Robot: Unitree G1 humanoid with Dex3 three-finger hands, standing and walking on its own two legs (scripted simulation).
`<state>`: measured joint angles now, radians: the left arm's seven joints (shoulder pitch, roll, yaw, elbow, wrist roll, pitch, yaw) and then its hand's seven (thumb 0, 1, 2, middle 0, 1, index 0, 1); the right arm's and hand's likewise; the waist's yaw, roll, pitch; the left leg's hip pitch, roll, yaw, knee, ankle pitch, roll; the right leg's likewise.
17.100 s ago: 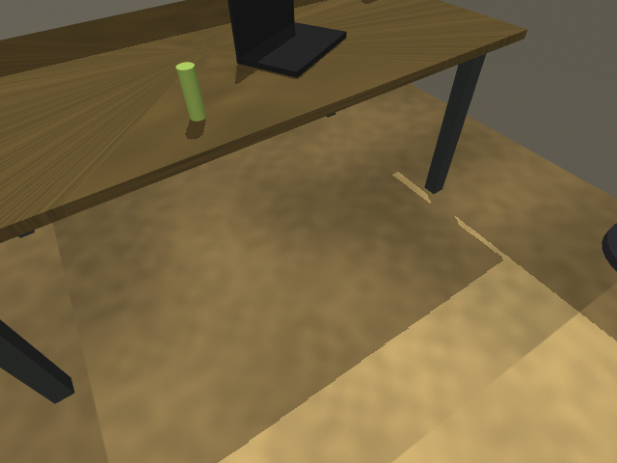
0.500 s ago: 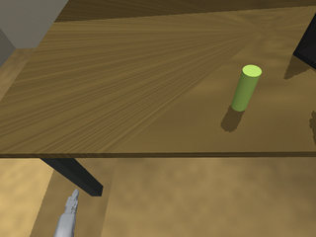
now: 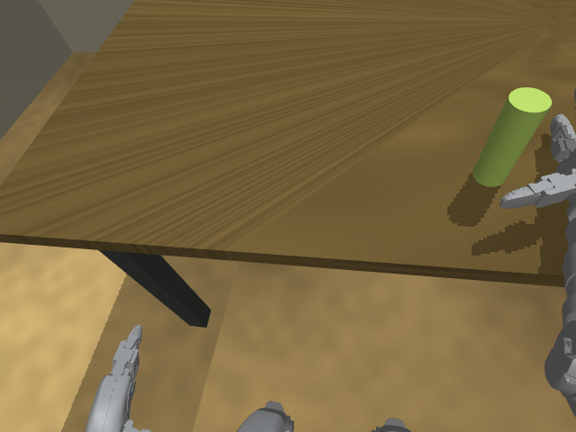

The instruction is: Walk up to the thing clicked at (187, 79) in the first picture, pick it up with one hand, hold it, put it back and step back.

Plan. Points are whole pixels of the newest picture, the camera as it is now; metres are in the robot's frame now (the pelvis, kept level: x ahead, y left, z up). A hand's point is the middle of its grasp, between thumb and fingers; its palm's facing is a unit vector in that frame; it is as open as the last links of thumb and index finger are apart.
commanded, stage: close in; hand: right
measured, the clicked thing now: (506, 142) +0.50 -0.21 +0.10
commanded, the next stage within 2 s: rest palm in 0.24 s
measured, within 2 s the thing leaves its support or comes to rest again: leaves its support in 1.56 s
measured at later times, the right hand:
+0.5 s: hand (503, 151) +0.48 -0.20 +0.10, palm faces +0.12 +0.99 +0.04, open 17.3 cm
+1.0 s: hand (497, 135) +0.50 -0.20 +0.10, palm faces +0.12 +0.99 +0.03, open 14.5 cm
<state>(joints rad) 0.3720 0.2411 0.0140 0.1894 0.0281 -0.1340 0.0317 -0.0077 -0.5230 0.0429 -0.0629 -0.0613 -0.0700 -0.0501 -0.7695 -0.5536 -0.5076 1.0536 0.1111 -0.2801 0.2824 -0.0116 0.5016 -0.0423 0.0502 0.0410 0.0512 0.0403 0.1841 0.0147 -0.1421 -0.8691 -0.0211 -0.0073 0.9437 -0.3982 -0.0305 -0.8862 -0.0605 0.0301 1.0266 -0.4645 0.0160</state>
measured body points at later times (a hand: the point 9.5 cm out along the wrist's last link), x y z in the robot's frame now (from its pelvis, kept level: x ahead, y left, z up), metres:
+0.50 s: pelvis -0.01 +0.01 +0.00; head +0.08 -0.02 +0.44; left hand +0.14 +0.27 -0.01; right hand +0.47 -0.26 +0.10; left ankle +0.03 +0.14 -0.67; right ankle +0.01 -0.12 -0.67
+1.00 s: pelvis +0.00 +0.01 +0.00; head +0.09 -0.02 +0.44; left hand +0.15 +0.27 -0.02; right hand +0.49 -0.25 +0.11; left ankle +0.03 +0.14 -0.67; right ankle +0.01 -0.12 -0.67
